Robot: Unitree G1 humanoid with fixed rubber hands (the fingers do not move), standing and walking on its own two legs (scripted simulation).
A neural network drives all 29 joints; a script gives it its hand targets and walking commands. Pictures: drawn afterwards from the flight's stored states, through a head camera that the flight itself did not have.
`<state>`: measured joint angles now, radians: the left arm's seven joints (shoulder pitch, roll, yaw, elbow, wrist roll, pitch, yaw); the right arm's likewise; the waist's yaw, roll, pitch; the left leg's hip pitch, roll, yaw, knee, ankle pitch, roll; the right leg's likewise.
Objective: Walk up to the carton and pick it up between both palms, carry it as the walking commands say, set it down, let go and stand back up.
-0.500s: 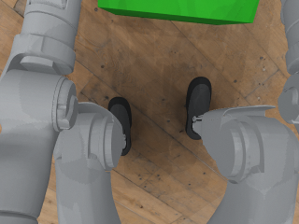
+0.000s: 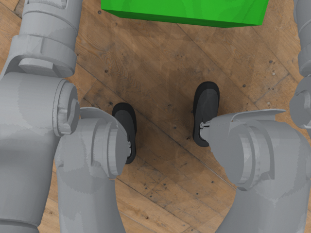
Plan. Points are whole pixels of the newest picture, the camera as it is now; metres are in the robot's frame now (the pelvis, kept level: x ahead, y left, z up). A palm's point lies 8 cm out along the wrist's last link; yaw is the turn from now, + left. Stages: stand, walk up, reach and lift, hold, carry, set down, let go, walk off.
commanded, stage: reach and lift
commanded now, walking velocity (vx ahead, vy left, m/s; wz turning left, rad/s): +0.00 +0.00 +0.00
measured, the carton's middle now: out of the picture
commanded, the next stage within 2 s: none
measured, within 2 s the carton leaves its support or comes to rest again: leaves its support in 0.12 s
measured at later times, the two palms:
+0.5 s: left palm out of the picture +0.59 +0.09 -0.13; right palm out of the picture +0.55 -0.26 -0.14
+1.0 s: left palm out of the picture +0.59 +0.10 -0.07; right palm out of the picture +0.55 -0.25 -0.09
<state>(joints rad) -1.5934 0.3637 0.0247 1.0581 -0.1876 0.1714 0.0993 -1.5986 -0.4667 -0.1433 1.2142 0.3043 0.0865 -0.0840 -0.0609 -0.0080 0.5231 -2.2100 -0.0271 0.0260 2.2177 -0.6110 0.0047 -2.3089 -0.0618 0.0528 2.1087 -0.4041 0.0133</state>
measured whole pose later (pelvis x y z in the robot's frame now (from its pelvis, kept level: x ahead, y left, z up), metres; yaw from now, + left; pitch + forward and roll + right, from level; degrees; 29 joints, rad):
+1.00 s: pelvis -0.01 +0.00 +0.01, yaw -1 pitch +25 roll +2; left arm -1.59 0.35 0.06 0.92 -0.19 0.40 0.23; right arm -1.53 -0.39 -0.18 0.89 0.14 0.36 -0.26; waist -0.06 0.03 0.53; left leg -2.02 -0.02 0.03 2.21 -0.63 0.00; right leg -2.14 -0.04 0.06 2.11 -0.41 0.01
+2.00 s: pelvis -0.03 -0.01 +0.10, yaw -2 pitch +15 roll +4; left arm -1.40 0.29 0.17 0.80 -0.11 0.48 0.20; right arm -1.34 -0.27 -0.25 0.70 0.05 0.52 -0.29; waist -0.06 -0.01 0.52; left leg -1.59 -0.05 0.03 1.93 -0.61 -0.03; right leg -1.72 0.00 0.08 1.87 -0.41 0.02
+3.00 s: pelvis -0.03 -0.01 +0.22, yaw -3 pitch +6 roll +4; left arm -1.20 0.25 0.18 0.77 -0.09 0.49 0.18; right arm -1.16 -0.18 -0.25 0.64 0.04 0.54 -0.33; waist -0.06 -0.04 0.52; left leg -1.11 -0.05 0.03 1.51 -0.51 -0.03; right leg -1.23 0.00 0.09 1.48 -0.35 0.02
